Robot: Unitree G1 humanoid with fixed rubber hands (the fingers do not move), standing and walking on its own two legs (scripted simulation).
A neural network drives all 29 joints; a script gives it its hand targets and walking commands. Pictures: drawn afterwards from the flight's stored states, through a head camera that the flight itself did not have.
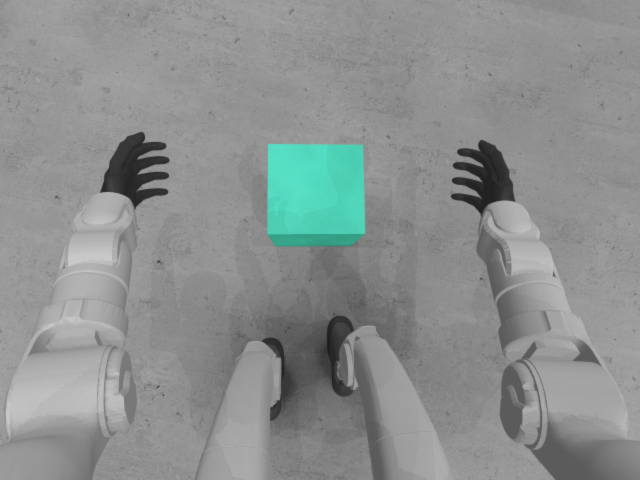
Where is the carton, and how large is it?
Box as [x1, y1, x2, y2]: [267, 144, 364, 245]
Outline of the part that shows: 268,144 267,233 275,245 350,245 364,234 362,145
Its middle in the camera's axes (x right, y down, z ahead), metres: -0.01 -0.09 +0.96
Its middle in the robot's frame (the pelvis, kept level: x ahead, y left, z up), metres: +0.51 -0.03 -0.57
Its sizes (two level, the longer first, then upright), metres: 0.210 0.200 0.250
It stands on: the floor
